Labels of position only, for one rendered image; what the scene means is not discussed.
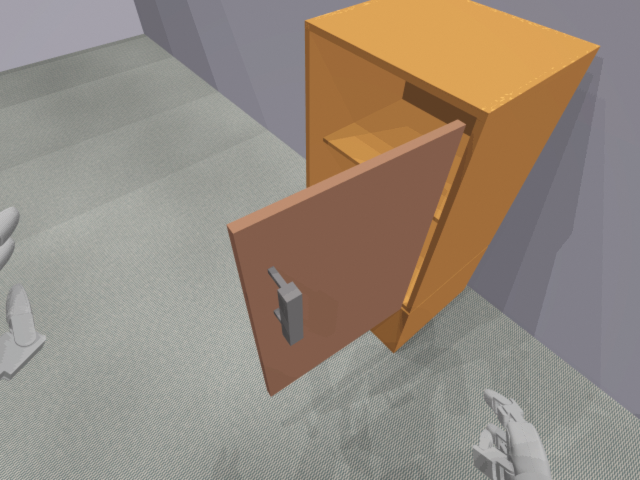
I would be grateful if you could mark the robot right hand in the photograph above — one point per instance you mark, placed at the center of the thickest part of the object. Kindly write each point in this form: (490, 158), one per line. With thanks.
(519, 449)

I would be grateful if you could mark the robot left hand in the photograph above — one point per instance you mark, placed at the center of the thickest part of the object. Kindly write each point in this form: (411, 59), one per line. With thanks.
(22, 342)

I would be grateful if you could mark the cupboard door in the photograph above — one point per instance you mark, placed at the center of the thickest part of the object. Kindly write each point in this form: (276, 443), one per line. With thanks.
(349, 243)

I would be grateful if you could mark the handle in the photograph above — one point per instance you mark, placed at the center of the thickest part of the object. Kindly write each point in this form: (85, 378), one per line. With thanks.
(290, 311)

